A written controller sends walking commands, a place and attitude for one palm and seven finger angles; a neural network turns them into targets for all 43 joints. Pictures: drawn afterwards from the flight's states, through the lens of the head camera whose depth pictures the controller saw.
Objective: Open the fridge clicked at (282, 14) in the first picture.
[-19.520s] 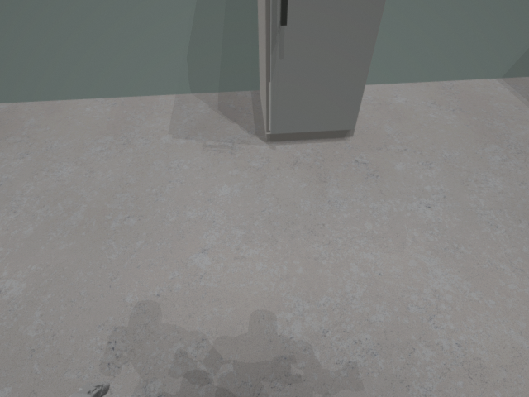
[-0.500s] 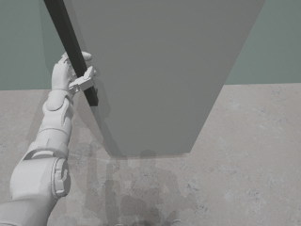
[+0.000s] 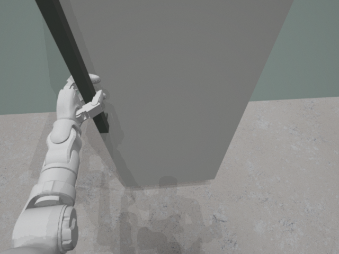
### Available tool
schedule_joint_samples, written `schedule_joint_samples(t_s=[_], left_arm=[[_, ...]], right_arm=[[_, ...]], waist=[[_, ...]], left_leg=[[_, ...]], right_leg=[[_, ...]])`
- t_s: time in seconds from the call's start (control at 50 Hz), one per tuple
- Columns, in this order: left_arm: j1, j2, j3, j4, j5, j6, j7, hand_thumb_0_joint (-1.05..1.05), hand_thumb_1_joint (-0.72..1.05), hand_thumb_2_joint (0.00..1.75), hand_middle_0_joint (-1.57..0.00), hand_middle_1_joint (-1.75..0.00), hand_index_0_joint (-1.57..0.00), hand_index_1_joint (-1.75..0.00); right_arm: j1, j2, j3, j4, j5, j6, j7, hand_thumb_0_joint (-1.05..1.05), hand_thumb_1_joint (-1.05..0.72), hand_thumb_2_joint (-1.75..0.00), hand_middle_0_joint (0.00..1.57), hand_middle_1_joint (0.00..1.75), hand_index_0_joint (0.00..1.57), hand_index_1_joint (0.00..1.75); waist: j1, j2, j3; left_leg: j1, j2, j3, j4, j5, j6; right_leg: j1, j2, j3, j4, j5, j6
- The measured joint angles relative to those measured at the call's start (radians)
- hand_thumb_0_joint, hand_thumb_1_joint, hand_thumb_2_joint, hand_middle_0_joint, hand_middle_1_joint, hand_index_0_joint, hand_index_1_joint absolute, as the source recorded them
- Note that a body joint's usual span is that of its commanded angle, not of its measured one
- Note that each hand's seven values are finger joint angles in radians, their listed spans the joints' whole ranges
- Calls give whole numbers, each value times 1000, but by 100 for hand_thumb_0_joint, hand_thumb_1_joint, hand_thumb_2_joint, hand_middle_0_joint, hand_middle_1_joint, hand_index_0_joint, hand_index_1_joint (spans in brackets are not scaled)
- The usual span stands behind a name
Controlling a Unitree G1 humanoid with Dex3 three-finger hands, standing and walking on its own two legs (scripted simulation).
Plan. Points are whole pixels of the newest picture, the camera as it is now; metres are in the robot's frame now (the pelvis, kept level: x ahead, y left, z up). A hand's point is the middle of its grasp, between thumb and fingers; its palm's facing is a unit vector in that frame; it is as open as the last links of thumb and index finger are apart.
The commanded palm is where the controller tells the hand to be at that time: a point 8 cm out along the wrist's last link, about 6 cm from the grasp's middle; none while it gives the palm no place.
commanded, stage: pull the door a little, standing still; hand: left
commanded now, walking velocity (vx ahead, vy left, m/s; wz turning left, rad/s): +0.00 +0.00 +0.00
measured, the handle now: (77, 57) +0.50 +0.19 +0.20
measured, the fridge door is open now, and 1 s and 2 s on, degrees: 1 23 58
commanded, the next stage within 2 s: walk backward, drawing the door open in 0.32 s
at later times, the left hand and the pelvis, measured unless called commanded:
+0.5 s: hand (98, 130) +0.37 +0.15 +0.11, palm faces +0.03 -1.00 -0.08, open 6.4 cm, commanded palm +0.33 +0.20 +0.11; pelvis +0.00 +0.00 +0.01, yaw +2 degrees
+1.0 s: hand (114, 169) +0.27 +0.10 +0.11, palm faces +0.11 -0.98 -0.15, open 6.5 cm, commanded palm +0.24 +0.15 +0.11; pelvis -0.05 -0.03 +0.02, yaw +4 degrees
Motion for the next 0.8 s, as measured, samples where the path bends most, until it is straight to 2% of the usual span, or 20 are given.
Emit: schedule_joint_samples(t_s=[0.12,0.3,0.44,0.5,0.56,0.66,0.8], left_arm=[[93,-41,-31,-123,-6,25,-5,1,69,72,-36,-140,-34,-140],[122,-88,-82,-174,2,48,25,1,67,73,-38,-140,-38,-140],[281,-116,-116,-344,-13,76,25,1,67,71,-36,-139,-34,-138],[331,-114,-167,-412,38,82,74,-1,64,70,-36,-138,-33,-138],[364,-130,-218,-450,63,85,131,-2,63,70,-38,-137,-33,-138],[416,-148,-262,-516,81,102,186,-2,62,69,-38,-135,-35,-139],[471,-151,-283,-577,90,128,212,-2,62,67,-36,-134,-34,-139]], right_arm=[[-23,5,-3,-5,2,1,-2,1,-91,-90,20,30,20,30],[-80,11,-2,-3,-3,-3,-3,1,-91,-90,20,30,20,30],[-93,20,6,-38,5,-7,5,1,-91,-90,20,30,20,30],[-117,24,12,-31,8,8,-38,1,-91,-90,20,30,20,30],[-145,26,13,-12,1,35,-76,1,-91,-90,20,30,20,30],[-190,34,17,-17,-14,74,-95,2,-91,-90,20,30,20,30],[-225,62,33,-49,-28,99,-88,1,-91,-90,20,30,20,30]], waist=[[22,2,2],[49,-1,5],[59,3,5],[55,13,45],[59,15,71],[63,7,92],[53,-2,97]], left_leg=[[44,-5,-4,-24,-2,1],[62,-15,-24,-29,5,0],[111,-16,-13,-55,12,0],[164,-17,-25,-78,21,1],[210,-25,-32,-123,46,4],[255,-39,-22,-192,92,9],[270,-44,-19,-250,146,4]], right_leg=[[46,-3,-3,-23,-5,3],[74,-14,-23,-29,-7,3],[112,-14,-12,-41,-3,2],[177,-14,-24,-79,9,5],[230,-20,-31,-129,34,10],[262,-32,-22,-175,69,17],[263,-35,-20,-204,108,11]])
